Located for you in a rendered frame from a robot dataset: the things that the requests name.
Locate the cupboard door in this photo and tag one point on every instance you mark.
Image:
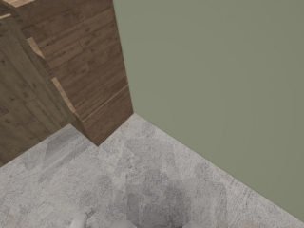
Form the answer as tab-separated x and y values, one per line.
31	106

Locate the left robot hand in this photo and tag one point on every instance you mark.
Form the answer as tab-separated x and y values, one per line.
80	220

